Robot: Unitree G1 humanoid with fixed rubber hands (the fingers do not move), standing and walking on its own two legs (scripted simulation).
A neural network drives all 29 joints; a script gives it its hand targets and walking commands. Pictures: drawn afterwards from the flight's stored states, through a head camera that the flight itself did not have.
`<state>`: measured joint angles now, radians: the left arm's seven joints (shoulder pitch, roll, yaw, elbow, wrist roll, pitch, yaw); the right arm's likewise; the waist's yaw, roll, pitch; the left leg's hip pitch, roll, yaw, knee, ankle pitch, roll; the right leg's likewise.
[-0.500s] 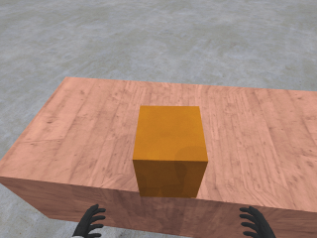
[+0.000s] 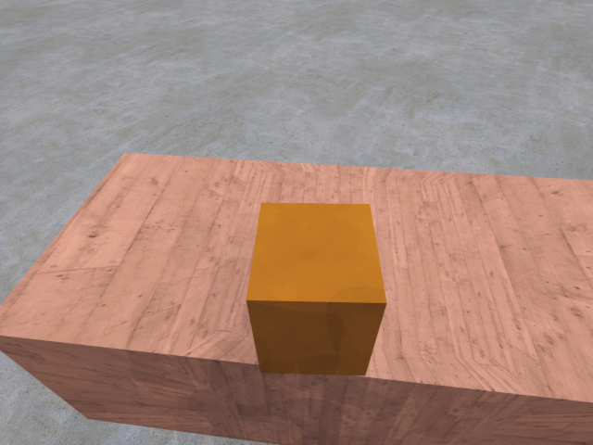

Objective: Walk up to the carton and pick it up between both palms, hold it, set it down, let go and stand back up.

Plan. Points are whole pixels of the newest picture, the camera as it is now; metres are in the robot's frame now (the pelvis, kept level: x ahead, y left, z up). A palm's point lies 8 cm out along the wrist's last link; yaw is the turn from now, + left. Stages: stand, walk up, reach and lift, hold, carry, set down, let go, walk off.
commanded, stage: stand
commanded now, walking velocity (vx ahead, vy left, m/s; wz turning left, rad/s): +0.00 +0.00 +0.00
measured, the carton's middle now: (313, 290) +0.43 +0.01 -0.09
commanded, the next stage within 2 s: none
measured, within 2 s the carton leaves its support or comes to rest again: neither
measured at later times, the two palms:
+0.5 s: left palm out of the picture +0.03 +0.25 -0.13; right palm out of the picture +0.01 -0.24 -0.13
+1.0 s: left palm out of the picture +0.00 +0.22 -0.14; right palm out of the picture -0.01 -0.22 -0.14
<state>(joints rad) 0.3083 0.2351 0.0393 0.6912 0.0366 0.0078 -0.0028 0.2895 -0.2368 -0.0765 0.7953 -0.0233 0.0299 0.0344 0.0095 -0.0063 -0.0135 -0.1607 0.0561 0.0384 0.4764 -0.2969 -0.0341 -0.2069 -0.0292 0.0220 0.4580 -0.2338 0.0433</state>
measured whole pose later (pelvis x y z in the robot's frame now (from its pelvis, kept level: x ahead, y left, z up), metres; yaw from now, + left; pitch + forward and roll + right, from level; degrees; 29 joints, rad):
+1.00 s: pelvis +0.01 +0.00 +0.00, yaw +0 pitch -2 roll +0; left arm 0.37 0.15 0.01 1.05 0.01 -0.01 0.04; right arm 0.35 -0.14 -0.03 1.10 -0.01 0.01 -0.03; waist -0.01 -0.01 0.00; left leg -0.10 0.04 0.04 0.41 -0.29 -0.02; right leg -0.15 -0.04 0.02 0.42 -0.24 0.05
